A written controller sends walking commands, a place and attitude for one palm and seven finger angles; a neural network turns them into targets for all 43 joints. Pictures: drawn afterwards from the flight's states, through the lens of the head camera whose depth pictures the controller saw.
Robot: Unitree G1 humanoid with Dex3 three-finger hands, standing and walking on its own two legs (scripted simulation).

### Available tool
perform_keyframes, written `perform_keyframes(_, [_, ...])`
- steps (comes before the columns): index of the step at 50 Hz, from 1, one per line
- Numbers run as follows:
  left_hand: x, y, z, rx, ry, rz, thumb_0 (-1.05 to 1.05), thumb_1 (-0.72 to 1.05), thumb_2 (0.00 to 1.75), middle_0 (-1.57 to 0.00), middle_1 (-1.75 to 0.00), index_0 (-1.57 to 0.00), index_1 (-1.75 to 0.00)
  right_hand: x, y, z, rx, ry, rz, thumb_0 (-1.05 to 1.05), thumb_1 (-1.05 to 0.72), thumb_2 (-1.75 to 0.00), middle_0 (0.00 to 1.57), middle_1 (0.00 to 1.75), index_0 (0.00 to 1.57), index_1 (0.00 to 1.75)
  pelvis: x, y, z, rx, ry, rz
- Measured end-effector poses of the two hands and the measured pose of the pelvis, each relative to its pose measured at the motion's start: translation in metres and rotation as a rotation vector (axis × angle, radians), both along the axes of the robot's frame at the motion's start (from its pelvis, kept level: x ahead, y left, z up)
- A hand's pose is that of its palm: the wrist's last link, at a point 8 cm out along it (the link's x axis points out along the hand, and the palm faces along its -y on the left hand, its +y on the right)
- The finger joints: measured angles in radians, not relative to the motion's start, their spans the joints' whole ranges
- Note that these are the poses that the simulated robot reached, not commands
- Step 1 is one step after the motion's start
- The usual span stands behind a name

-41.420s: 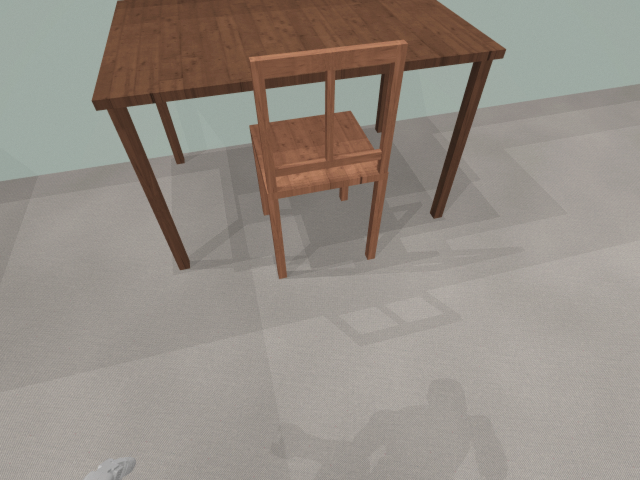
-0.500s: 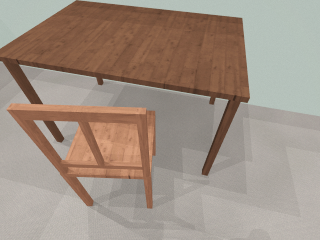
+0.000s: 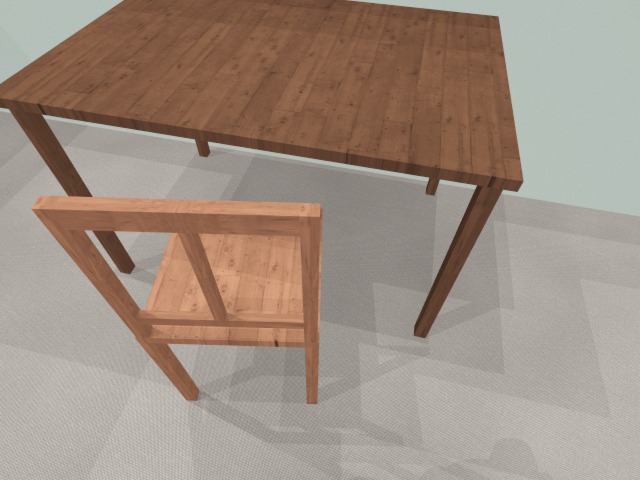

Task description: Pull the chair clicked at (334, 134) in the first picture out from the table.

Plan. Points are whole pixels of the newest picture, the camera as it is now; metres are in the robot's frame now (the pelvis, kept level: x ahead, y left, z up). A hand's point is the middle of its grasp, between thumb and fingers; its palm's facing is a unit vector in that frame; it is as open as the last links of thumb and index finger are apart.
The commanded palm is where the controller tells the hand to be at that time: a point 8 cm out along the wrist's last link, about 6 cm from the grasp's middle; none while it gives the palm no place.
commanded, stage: come to a stop and stand still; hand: left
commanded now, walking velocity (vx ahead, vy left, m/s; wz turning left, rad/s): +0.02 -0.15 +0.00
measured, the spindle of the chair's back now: (206, 278) +0.43 +0.23 -0.10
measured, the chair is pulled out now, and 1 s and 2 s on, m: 0.19 0.19 0.19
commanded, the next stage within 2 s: look again from close up in 0.78 s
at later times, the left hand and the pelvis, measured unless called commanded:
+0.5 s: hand out of the picture -0.01 +0.14 -0.17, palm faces +0.00 -0.98 -0.18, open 7.3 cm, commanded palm none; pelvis +0.00 -0.02 +0.01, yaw -1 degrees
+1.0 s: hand out of the picture -0.03 +0.13 -0.17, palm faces +0.02 -0.98 -0.18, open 7.3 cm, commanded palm none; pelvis -0.01 -0.02 +0.00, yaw +1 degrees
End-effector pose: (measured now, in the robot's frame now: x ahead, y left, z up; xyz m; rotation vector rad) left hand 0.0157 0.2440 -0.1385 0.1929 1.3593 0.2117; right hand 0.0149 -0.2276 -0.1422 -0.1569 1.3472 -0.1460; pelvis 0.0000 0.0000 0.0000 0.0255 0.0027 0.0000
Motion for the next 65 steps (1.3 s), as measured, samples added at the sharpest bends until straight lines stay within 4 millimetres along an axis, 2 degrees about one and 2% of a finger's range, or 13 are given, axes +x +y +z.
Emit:
perform_keyframes(3, [0.008,0.000,0.003,-0.005,-0.016,-0.016,0.00,0.91,0.90,-0.20,-0.29,-0.20,-0.30,-0.002,0.010,-0.001,0.017,0.005,-0.003,0.00,-0.91,-0.90,0.19,0.30,0.20,0.30,0.003,0.001,0.002,-0.001,0.003,-0.005])
perform_keyframes(7, [0.016,-0.012,0.001,-0.024,-0.036,-0.032,0.00,0.91,0.90,-0.19,-0.29,-0.20,-0.30,-0.009,0.010,-0.006,0.030,0.024,-0.024,0.01,-0.93,-0.90,0.20,0.30,0.20,0.30,0.006,-0.002,0.001,0.010,-0.005,-0.015])
perform_keyframes(13, [0.014,-0.025,0.006,-0.031,-0.030,-0.047,0.01,0.95,0.90,-0.20,-0.30,-0.20,-0.30,-0.018,0.008,-0.004,0.044,0.038,-0.051,0.01,-0.93,-0.90,0.20,0.30,0.20,0.30,0.007,-0.008,0.006,-0.009,-0.019,-0.016])
perform_keyframes(18, [0.002,-0.035,0.005,-0.046,-0.013,-0.043,0.01,0.95,0.90,-0.20,-0.30,-0.20,-0.30,-0.027,0.004,-0.001,0.050,0.055,-0.050,0.01,-0.92,-0.90,0.20,0.30,0.20,0.30,0.004,-0.015,0.008,-0.010,-0.024,-0.017])
perform_keyframes(31, [-0.045,-0.070,0.002,-0.110,0.076,-0.006,0.00,0.92,0.90,-0.20,-0.30,-0.20,-0.30,-0.042,-0.001,0.002,0.063,0.095,-0.041,0.00,-0.91,-0.90,0.19,0.30,0.20,0.30,-0.002,-0.028,0.011,-0.013,-0.019,-0.011])
perform_keyframes(42, [-0.057,-0.084,0.002,-0.122,0.083,0.013,0.00,0.91,0.90,-0.20,-0.30,-0.20,-0.30,-0.042,-0.004,0.000,0.070,0.091,-0.037,0.00,-0.91,-0.90,0.19,0.30,0.20,0.30,-0.003,-0.034,0.010,-0.012,-0.021,-0.006])
perform_keyframes(48, [-0.054,-0.072,0.000,-0.091,0.057,-0.006,0.00,0.91,0.90,-0.20,-0.30,-0.21,-0.30,-0.038,-0.009,-0.008,0.063,0.056,-0.030,0.01,-0.92,-0.90,0.19,0.30,0.20,0.30,-0.010,-0.027,0.003,-0.040,-0.015,0.008])
perform_keyframes(57, [-0.016,-0.037,0.004,-0.038,-0.037,-0.025,0.01,0.92,0.90,-0.20,-0.30,-0.20,-0.30,-0.031,0.004,-0.008,0.064,0.013,-0.017,0.01,-0.92,-0.90,0.19,0.30,0.20,0.30,-0.006,-0.016,0.003,-0.022,-0.024,0.006])
perform_keyframes(65, [0.001,-0.026,0.006,-0.034,-0.057,-0.039,0.01,0.92,0.90,-0.20,-0.29,-0.20,-0.30,-0.029,0.009,-0.004,0.057,0.029,-0.006,0.01,-0.92,-0.90,0.20,0.30,0.20,0.30,-0.004,-0.009,0.004,-0.017,-0.019,0.001])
